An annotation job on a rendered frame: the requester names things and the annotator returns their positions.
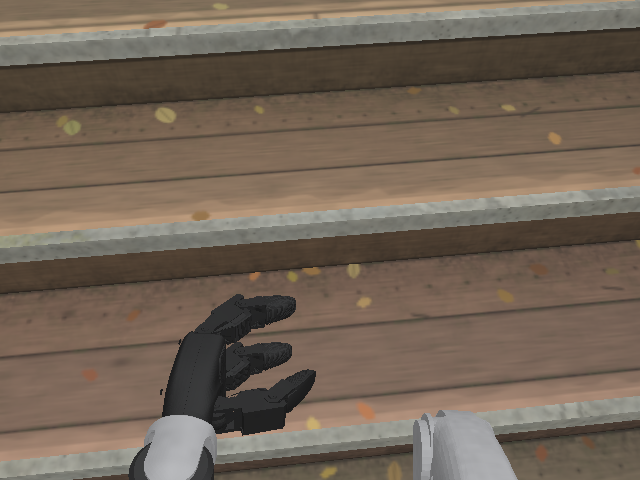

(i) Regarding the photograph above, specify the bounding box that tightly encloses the right robot thigh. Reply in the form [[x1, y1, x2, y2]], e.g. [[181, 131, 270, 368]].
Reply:
[[413, 410, 518, 480]]

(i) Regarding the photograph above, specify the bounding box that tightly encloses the left robot hand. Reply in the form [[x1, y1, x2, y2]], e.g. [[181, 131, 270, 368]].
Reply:
[[160, 294, 316, 436]]

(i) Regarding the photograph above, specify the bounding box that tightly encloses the left robot forearm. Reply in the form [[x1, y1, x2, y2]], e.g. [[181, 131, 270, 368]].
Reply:
[[128, 415, 217, 480]]

